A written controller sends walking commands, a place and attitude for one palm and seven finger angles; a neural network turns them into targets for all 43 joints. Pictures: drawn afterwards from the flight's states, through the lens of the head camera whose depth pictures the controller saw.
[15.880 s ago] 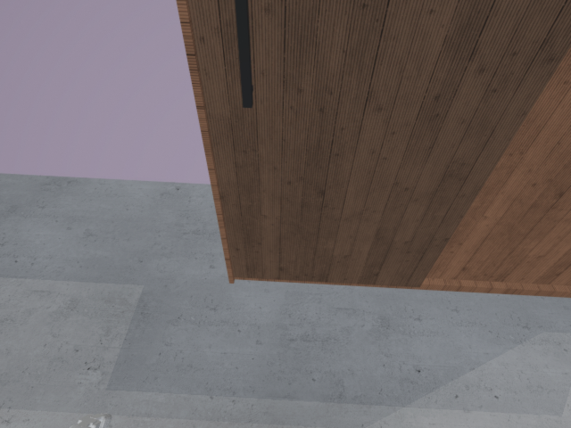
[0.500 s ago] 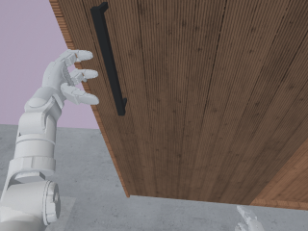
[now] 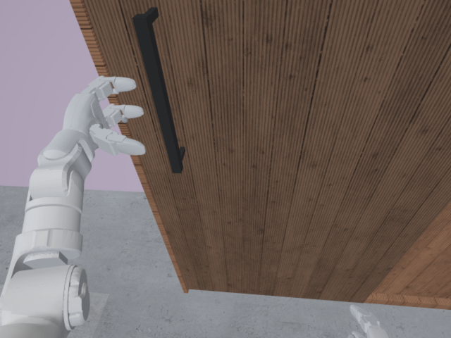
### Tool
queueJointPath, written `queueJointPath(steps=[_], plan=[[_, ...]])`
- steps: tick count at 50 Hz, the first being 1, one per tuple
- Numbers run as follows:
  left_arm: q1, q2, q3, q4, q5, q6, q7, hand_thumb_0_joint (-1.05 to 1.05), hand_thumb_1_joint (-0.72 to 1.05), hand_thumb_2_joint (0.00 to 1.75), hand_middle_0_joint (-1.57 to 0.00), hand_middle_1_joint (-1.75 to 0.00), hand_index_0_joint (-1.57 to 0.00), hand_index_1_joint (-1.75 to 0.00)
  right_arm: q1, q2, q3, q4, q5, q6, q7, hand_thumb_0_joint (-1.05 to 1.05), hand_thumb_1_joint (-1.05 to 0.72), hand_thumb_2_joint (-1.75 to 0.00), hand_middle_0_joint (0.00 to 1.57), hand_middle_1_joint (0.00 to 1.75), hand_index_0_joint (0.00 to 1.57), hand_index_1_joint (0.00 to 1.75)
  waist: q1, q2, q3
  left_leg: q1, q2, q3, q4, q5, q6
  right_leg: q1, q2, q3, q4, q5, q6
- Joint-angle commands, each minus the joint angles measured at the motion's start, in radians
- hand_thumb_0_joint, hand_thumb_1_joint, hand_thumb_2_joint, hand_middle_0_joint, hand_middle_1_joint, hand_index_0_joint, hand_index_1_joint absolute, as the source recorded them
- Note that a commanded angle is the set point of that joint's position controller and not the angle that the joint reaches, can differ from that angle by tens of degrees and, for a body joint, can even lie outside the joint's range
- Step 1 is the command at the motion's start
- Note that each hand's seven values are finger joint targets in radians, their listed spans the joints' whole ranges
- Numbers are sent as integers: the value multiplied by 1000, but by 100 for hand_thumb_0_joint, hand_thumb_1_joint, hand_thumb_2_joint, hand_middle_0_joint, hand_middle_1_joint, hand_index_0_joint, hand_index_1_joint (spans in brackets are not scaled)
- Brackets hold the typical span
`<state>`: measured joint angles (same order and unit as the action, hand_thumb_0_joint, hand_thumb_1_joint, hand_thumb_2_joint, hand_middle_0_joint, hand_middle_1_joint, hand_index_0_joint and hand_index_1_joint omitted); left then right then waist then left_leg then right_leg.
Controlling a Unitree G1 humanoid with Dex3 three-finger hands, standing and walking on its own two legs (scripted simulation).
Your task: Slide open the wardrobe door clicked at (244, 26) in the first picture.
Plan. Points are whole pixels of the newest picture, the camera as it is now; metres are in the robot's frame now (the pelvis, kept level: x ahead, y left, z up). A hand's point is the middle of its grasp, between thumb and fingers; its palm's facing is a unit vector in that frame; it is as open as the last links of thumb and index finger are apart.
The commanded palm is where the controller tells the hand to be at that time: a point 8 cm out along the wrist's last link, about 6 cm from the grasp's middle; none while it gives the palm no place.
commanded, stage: move the hooked fingers beside the handle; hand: left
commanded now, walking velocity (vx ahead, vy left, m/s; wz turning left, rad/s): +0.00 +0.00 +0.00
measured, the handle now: (166, 103) +0.45 +0.12 +0.22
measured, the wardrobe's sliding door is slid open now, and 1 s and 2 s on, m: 0.00 0.00 0.00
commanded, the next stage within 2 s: feel for the door with the fingertips in 0.38 s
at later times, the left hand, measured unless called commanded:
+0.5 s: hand (114, 122) +0.39 +0.19 +0.23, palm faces -0.02 -1.00 -0.04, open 14.0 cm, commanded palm +0.36 +0.23 +0.24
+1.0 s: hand (137, 122) +0.39 +0.15 +0.23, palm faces -0.03 -1.00 -0.02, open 14.0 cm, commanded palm +0.37 +0.21 +0.24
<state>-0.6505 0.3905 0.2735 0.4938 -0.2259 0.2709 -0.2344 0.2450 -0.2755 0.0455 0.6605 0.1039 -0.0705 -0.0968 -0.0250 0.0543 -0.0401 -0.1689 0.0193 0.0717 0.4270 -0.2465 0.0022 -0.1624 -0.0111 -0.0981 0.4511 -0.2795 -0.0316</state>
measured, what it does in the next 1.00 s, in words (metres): stands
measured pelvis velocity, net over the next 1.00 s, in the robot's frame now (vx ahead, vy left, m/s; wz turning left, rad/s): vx -0.01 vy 0.00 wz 0.00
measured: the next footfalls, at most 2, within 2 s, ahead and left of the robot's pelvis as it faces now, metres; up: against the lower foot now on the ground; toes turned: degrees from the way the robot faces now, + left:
none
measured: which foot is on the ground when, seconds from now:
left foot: down 0.00-1.00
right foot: down 0.00-1.00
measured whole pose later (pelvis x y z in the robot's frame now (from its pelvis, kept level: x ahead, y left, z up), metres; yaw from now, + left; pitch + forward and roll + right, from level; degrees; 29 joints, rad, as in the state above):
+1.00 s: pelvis -0.01 +0.00 +0.00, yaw +0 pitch -2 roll +0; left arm -0.65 0.31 0.21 0.39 -0.22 0.33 -0.13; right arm 0.21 -0.25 0.06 0.65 0.10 -0.04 -0.09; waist -0.02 0.05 -0.03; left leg -0.16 0.02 0.07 0.42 -0.23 0.01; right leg -0.15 -0.01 -0.10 0.44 -0.26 -0.03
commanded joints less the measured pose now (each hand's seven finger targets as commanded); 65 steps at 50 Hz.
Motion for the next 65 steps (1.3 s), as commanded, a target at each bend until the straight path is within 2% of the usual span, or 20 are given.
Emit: queueJointPath(steps=[1, 9, 11, 14, 16, 26, 29, 32, 34, 37, 38, 41, 43, 44, 47, 48, 51, 53, 60, 65], plan=[[-473, 249, 58, -285, -8, -76, 8, 0, -50, 30, -30, -120, -30, -120, -115, -115, -38, -165, -6, -51, -13, 0, -90, -90, 20, 30, 20, 30, 15, -25, -277, 142, -8, -80, -9, 296, 50, 50, -27, 63, -41, 401, 9], [-504, 171, 5, -249, -20, -45, 15, 0, -50, 30, -30, -120, -30, -120, -127, -108, -32, -148, -5, -49, -17, 0, -90, -90, 20, 30, 20, 30, 1, -32, -236, 156, -8, -91, -13, 252, 45, -9, -20, 56, -54, 338, 6], [-454, 228, 60, -232, -17, -41, 26, 0, -50, 30, -30, -120, -30, -120, -123, -116, -35, -148, -8, -42, -14, 0, -90, -90, 20, 30, 20, 30, 21, -70, -255, 140, -8, -93, -16, 266, 44, 26, -21, 56, -52, 355, 7], [-477, 242, 66, -237, -11, -45, 29, 0, -50, 30, -30, -120, -30, -120, -129, -111, -31, -156, -10, -35, -13, 0, -90, -90, 20, 30, 20, 30, 17, -82, -251, 120, -11, -86, -20, 264, 46, 43, -26, 58, -49, 370, 9], [-442, 266, 84, -237, -5, -54, 26, 0, -50, 30, -30, -120, -30, -120, -131, -113, -34, -162, -8, -30, -12, 0, -90, -90, 20, 30, 20, 30, 26, -53, -255, 130, -8, -84, -18, 281, 47, 51, -27, 63, -52, 382, 7], [-462, 172, 5, -294, -26, -44, 6, 0, -50, 30, -30, -120, -30, -120, -145, -108, -32, -167, -3, -43, -16, 0, -90, -90, 20, 30, 20, 30, 8, -2, -227, 155, -6, -96, -22, 242, 42, 0, -22, 56, -64, 312, 3], [-491, 146, -9, -293, -34, -36, 20, 0, -50, 30, -30, -120, -30, -120, -140, -108, -33, -155, -5, -48, -17, 0, -90, -90, 20, 30, 20, 30, 0, -50, -230, 149, -7, -99, -24, 227, 44, -8, -18, 53, -63, 300, 6], [-495, 163, 8, -328, -26, -41, 45, 0, -50, 30, -30, -120, -30, -120, -144, -106, -32, -155, -9, -47, -14, 0, -90, -90, 20, 30, 20, 30, 11, -24, -247, 150, -8, -102, -28, 231, 42, 7, -21, 55, -64, 287, 3], [-501, 125, -14, -333, -24, -41, 58, 0, -50, 30, -30, -120, -30, -120, -147, -100, -31, -154, -10, -49, -11, 0, -90, -90, 20, 30, 20, 30, 9, -34, -258, 158, -8, -101, -25, 239, 42, 6, -19, 53, -58, 294, 3], [-441, 179, 45, -346, -19, -39, 77, 0, -50, 30, -30, -120, -30, -120, -151, -103, -32, -159, -16, -41, -7, 0, -90, -90, 20, 30, 20, 30, 33, -50, -280, 145, -7, -95, -29, 271, 42, 52, -22, 58, -54, 336, 3], [-443, 130, 11, -340, -19, -32, 80, 0, -50, 30, -30, -120, -30, -120, -158, -96, -29, -162, -15, -40, -4, 0, -90, -90, 20, 30, 20, 30, 27, -63, -257, 134, -8, -89, -28, 264, 43, 44, -22, 56, -53, 340, 6], [-391, 167, 50, -345, -10, -22, 96, 0, -50, 30, -30, -120, -30, -120, -161, -100, -32, -168, -17, -30, 1, 0, -90, -90, 20, 30, 20, 30, 43, -59, -261, 128, -5, -87, -29, 268, 42, 57, -21, 58, -53, 341, 6], [-444, 113, -6, -357, -10, -11, 99, 0, -50, 30, -30, -120, -30, -120, -166, -92, -27, -167, -13, -25, 1, 0, -90, -90, 20, 30, 20, 30, 20, -51, -231, 128, -6, -82, -29, 234, 41, 25, -21, 59, -62, 313, 9], [-448, 142, 15, -329, -8, -3, 104, 0, -50, 30, -30, -120, -30, -120, -161, -97, -30, -158, -12, -22, -2, 0, -90, -90, 20, 30, 20, 30, 17, -83, -216, 118, -3, -81, -29, 219, 43, 18, -17, 60, -67, 299, 12], [-496, 156, 17, -345, -2, -7, 110, 0, -50, 30, -30, -120, -30, -120, -165, -97, -29, -161, -14, -20, -8, 0, -90, -90, 20, 30, 20, 30, 17, -44, -238, 133, -6, -82, -30, 223, 45, 24, -20, 66, -69, 293, 9], [-534, 117, -22, -347, -2, -11, 106, 0, -50, 30, -30, -120, -30, -120, -159, -94, -28, -157, -13, -22, -8, 0, -90, -90, 20, 30, 20, 30, 2, -56, -242, 143, -8, -80, -27, 233, 47, 21, -19, 66, -68, 309, 10], [-514, 165, 20, -263, -3, -15, 104, 0, -50, 30, -30, -120, -30, -120, -143, -103, -31, -141, -14, -18, -11, 0, -90, -90, 20, 30, 20, 30, 9, -64, -237, 128, -8, -84, -27, 228, 46, 28, -18, 66, -71, 306, 9], [-590, 107, -41, -261, 0, -27, 97, 0, -50, 30, -30, -120, -30, -120, -136, -95, -30, -137, -11, -22, -10, 0, -90, -90, 20, 30, 20, 30, -11, -37, -229, 139, -10, -85, -24, 215, 46, -1, -18, 65, -72, 293, 8], [-593, 126, -10, -166, -3, -44, 97, 0, -50, 30, -30, -120, -30, -120, -108, -105, -38, -124, -15, -24, -6, 0, -90, -90, 20, 30, 20, 30, -3, -100, -256, 121, -12, -85, -20, 232, 48, 20, -17, 61, -62, 326, 10], [-627, 129, -14, -179, 13, -69, 109, 0, -50, 30, -30, -120, -30, -120, -97, -102, -41, -131, -17, -22, -1, 0, -90, -90, 20, 30, 20, 30, -1, -60, -275, 131, -12, -80, -18, 265, 50, 35, -18, 67, -55, 357, 7]])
